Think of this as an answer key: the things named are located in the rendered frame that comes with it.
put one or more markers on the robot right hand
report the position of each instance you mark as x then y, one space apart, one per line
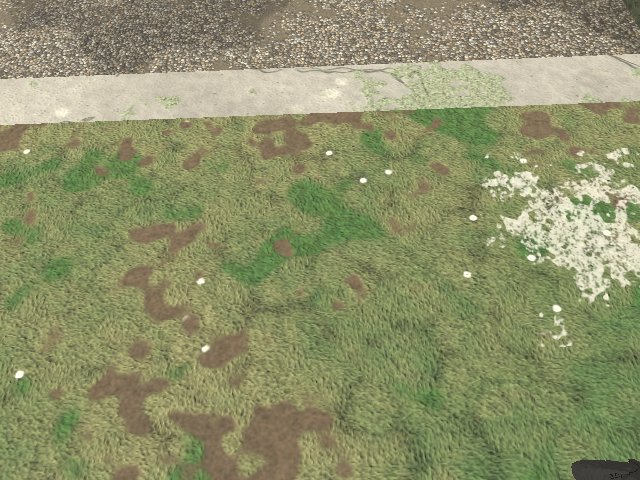
606 470

